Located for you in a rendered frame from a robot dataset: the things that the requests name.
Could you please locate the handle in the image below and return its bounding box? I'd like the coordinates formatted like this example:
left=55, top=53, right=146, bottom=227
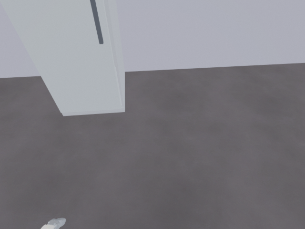
left=90, top=0, right=103, bottom=44

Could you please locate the fridge door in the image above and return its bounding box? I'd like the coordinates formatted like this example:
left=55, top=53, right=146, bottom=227
left=0, top=0, right=121, bottom=113

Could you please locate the robot left hand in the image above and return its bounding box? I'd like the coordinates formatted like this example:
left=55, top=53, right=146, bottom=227
left=41, top=218, right=66, bottom=229

